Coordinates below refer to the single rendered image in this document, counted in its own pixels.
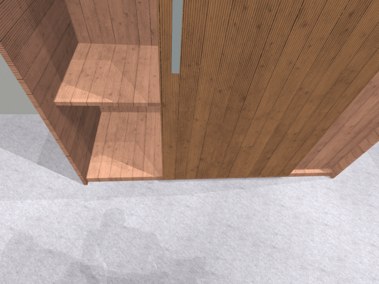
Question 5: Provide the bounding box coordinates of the wardrobe door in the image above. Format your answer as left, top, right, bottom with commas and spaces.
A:
295, 71, 379, 169
156, 0, 379, 179

